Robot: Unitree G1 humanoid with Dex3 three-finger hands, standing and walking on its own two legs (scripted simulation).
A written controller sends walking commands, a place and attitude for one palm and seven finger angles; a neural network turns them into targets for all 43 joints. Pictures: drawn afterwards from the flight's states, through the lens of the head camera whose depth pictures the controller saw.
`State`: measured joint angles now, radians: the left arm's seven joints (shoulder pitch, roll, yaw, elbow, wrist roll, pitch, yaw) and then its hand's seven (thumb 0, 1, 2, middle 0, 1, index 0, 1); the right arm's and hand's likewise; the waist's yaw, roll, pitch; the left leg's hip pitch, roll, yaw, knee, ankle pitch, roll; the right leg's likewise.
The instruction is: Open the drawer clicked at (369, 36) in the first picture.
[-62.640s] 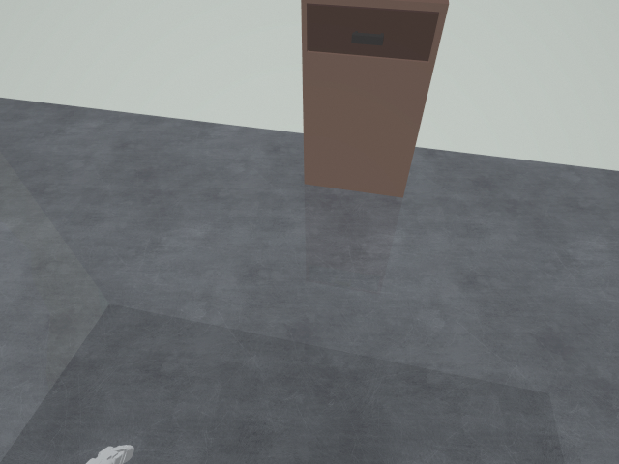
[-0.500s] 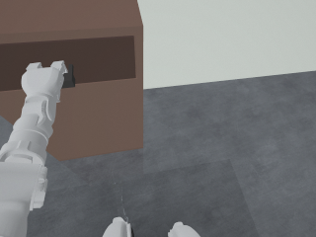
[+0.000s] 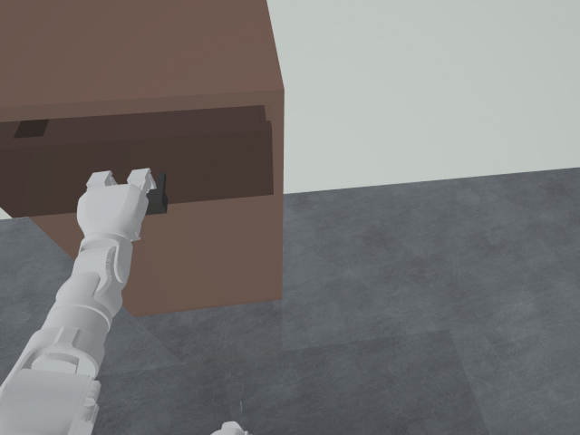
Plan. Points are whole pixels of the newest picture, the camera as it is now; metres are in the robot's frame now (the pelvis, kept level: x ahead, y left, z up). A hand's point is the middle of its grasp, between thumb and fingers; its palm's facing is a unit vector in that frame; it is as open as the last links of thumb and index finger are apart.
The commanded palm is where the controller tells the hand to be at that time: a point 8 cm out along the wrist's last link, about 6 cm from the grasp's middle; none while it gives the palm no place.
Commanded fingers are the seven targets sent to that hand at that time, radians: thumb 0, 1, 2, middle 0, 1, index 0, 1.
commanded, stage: pull the drawer open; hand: left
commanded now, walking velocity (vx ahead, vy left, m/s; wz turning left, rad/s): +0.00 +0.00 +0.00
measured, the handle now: (129, 192) +0.48 +0.25 +0.02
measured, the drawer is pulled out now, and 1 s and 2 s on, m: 0.05 0.16 0.28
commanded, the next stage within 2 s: none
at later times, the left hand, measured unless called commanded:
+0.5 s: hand (125, 264) +0.36 +0.23 +0.00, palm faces -0.01 -0.05 -1.00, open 6.2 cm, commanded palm +0.32 +0.24 +0.06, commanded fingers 0.00 0.90 0.90 -0.40 -1.35 -0.40 -1.35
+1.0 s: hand (120, 296) +0.31 +0.23 +0.00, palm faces -0.01 -0.07 -1.00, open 6.1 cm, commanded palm +0.27 +0.23 +0.06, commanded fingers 0.00 0.90 0.90 -0.40 -1.35 -0.40 -1.35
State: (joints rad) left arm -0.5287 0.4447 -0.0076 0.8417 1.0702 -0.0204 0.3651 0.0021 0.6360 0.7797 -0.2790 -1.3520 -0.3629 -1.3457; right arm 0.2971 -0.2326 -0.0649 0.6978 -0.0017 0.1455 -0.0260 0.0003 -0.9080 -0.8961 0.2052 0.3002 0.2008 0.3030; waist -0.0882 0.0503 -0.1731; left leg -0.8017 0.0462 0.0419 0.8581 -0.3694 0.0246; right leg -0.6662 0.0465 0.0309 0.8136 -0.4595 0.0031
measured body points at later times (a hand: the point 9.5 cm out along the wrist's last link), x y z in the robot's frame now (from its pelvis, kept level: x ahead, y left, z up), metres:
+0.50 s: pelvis +0.00 -0.01 +0.01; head +0.05 -0.02 +0.45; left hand +0.36 +0.23 +0.06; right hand +0.10 -0.28 -0.12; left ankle +0.02 +0.10 -0.70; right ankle -0.05 -0.13 -0.70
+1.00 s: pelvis +0.00 -0.02 +0.01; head +0.03 -0.03 +0.46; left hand +0.31 +0.23 +0.06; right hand +0.13 -0.27 -0.11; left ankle +0.02 +0.10 -0.70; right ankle -0.05 -0.13 -0.70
